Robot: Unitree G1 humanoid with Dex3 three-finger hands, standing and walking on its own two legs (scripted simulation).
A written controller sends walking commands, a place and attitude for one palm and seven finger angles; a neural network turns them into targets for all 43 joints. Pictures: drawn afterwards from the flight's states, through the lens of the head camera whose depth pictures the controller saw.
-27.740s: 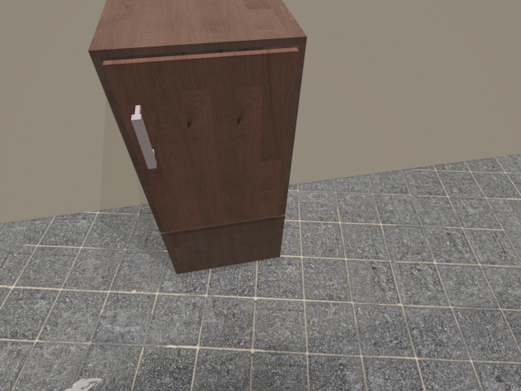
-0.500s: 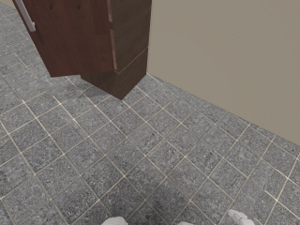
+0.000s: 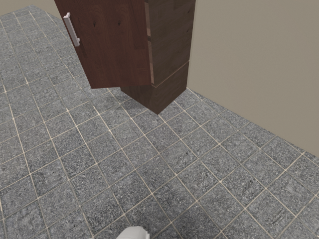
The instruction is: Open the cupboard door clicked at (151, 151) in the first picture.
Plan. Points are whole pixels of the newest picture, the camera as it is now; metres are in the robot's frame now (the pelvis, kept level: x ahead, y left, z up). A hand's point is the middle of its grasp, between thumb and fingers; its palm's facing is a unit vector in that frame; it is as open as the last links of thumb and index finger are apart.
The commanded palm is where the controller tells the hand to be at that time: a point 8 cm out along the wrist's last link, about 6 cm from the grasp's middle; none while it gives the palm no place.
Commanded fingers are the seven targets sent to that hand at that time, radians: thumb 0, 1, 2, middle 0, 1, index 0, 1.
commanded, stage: take the last steps up to it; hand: left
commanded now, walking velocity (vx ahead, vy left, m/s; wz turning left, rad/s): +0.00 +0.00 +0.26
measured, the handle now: (72, 29) +1.01 +0.48 -0.01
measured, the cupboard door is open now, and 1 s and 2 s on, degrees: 45 45 45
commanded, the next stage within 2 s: come to a stop and stand still in 1.50 s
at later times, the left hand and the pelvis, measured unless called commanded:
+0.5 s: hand out of the picture +0.09 +0.26 -0.16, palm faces +0.15 -0.97 -0.18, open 7.4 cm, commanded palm none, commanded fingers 0.00 0.90 0.90 -0.20 -0.30 -0.20 -0.30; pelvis +0.06 +0.06 +0.01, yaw +7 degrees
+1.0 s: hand (82, 206) +0.23 +0.26 -0.15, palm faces +0.25 -0.94 -0.23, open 7.1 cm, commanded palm none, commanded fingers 0.00 0.90 0.90 -0.20 -0.30 -0.20 -0.30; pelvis +0.22 +0.06 +0.01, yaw +11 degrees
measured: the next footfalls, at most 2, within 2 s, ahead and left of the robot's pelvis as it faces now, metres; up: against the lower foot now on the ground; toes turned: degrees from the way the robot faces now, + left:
left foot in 0.22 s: +0.05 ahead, +0.12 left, +0.00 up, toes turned +9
right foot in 0.74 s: +0.25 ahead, -0.04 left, +0.00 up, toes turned +1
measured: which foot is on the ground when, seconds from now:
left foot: up 0.00-0.20, down 0.22-0.74, up 0.76-1.00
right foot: down 0.00-0.22, up 0.24-0.72, down 0.74-1.00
